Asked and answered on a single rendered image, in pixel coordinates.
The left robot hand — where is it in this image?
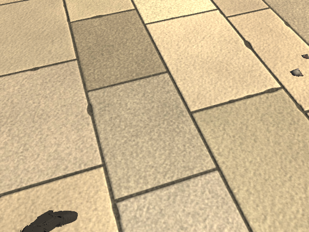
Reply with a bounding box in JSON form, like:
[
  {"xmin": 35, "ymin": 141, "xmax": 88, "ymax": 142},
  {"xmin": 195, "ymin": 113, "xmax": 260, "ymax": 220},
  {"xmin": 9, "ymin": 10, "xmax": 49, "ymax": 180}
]
[{"xmin": 20, "ymin": 210, "xmax": 78, "ymax": 232}]

